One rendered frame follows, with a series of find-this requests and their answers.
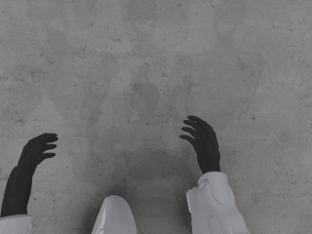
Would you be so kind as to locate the left robot forearm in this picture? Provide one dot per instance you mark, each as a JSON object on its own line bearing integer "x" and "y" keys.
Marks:
{"x": 17, "y": 224}

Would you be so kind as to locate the left robot shin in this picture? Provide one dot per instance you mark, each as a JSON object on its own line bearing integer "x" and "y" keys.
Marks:
{"x": 100, "y": 221}

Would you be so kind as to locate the robot left thigh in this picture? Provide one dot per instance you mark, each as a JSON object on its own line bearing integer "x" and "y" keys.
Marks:
{"x": 119, "y": 218}

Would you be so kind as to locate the robot right hand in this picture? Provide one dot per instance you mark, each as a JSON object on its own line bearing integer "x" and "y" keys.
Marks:
{"x": 205, "y": 143}

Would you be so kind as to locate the right robot forearm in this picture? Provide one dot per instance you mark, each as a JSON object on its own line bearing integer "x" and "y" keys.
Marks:
{"x": 217, "y": 201}

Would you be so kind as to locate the robot left hand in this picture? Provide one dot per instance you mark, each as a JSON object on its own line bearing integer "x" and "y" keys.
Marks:
{"x": 19, "y": 184}

